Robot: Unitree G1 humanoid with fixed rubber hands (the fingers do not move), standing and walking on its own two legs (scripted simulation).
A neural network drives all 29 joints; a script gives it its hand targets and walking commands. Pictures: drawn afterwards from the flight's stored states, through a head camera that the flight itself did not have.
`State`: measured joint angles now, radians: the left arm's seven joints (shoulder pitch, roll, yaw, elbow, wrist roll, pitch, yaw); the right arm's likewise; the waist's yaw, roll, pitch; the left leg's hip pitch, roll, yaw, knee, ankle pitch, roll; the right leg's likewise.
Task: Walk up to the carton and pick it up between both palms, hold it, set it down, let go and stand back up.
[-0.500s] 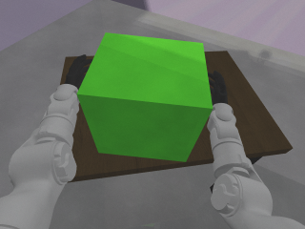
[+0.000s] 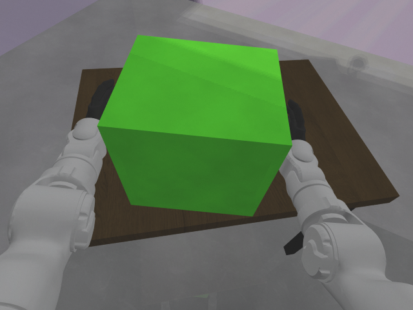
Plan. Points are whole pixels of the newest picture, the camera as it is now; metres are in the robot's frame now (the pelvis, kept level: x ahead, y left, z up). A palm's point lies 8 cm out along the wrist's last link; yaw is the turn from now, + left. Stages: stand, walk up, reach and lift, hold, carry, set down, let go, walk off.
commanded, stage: set down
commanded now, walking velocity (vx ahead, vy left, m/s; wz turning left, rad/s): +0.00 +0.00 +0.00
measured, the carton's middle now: (199, 132) +0.47 -0.04 +0.04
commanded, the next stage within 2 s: none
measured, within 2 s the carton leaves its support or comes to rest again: neither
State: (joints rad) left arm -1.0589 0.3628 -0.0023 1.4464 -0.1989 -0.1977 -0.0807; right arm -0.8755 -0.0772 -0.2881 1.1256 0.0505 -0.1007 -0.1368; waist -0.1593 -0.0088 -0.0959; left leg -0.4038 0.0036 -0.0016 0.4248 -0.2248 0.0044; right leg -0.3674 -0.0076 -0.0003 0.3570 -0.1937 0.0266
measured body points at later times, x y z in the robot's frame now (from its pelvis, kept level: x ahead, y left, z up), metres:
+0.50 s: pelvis -0.02 +0.00 +0.00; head +0.03 +0.02 +0.45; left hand +0.46 +0.18 +0.09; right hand +0.38 -0.23 +0.07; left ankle -0.02 +0.11 -0.74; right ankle -0.02 -0.14 -0.74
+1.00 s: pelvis -0.03 +0.00 +0.00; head -0.01 +0.02 +0.45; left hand +0.41 +0.21 +0.07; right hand +0.33 -0.23 +0.05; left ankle -0.02 +0.11 -0.74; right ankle -0.02 -0.14 -0.74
